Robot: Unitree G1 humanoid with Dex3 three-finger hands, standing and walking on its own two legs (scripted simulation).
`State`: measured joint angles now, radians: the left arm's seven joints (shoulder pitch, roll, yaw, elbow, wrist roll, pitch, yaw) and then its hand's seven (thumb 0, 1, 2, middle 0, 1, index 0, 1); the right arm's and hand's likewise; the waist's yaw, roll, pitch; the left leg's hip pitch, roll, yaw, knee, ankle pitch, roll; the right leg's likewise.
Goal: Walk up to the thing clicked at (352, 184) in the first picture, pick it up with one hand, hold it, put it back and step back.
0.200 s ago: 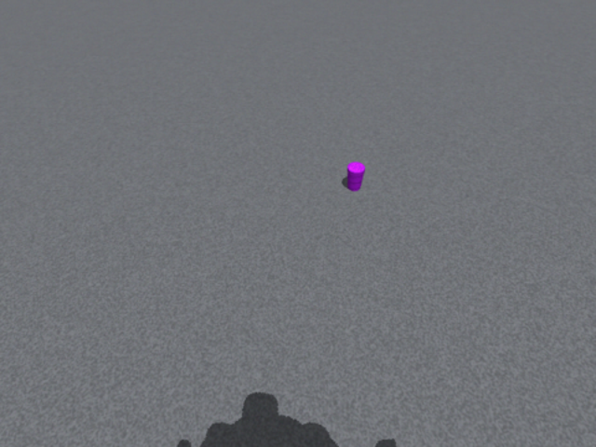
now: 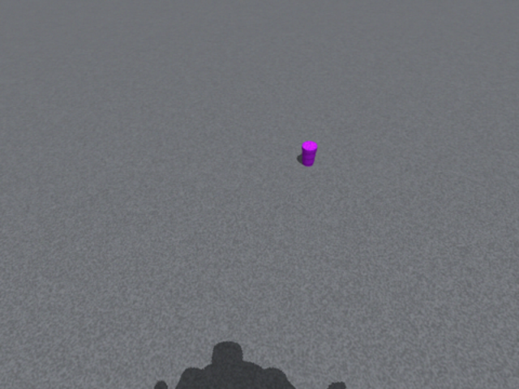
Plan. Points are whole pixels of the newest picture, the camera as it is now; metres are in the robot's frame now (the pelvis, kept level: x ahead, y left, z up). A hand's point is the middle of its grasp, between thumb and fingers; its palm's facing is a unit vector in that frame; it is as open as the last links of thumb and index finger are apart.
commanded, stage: stand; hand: left
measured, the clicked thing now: (308, 154) +1.42 -0.22 -0.72
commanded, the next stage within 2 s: walk up in 0.92 s
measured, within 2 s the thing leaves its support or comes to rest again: neither
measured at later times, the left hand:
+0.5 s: hand out of the picture +0.08 +0.25 -0.15, palm faces -0.02 -0.94 -0.34, open 7.4 cm
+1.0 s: hand out of the picture +0.08 +0.26 -0.15, palm faces -0.05 -0.94 -0.33, open 7.4 cm
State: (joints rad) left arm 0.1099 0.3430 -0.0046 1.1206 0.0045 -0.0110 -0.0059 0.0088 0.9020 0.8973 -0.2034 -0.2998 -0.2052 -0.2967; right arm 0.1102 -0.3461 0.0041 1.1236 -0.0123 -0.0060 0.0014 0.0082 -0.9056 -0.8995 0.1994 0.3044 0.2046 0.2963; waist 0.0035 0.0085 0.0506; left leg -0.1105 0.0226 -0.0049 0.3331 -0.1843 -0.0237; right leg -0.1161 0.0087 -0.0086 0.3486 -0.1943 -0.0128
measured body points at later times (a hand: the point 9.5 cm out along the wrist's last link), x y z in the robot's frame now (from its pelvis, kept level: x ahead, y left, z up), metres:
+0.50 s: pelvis +0.01 +0.00 +0.00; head +0.01 +0.00 +0.45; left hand +0.08 +0.30 -0.13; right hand +0.08 -0.30 -0.13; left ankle +0.00 +0.13 -0.75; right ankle +0.00 -0.11 -0.75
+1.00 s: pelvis +0.01 +0.00 +0.00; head +0.01 -0.01 +0.45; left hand +0.08 +0.30 -0.13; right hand +0.08 -0.31 -0.13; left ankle +0.00 +0.13 -0.74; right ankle -0.01 -0.11 -0.74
